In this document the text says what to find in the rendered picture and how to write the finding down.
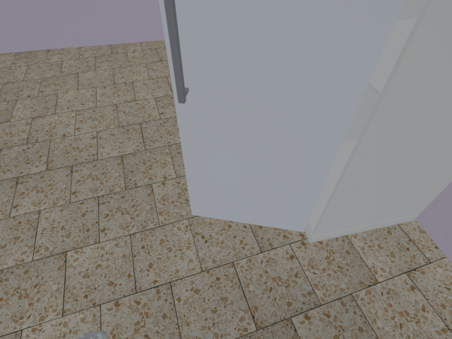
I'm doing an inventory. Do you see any fridge door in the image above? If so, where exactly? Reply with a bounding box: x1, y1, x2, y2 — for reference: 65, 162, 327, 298
159, 0, 405, 232

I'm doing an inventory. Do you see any handle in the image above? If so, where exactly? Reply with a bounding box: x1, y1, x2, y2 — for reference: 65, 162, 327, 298
164, 0, 189, 104

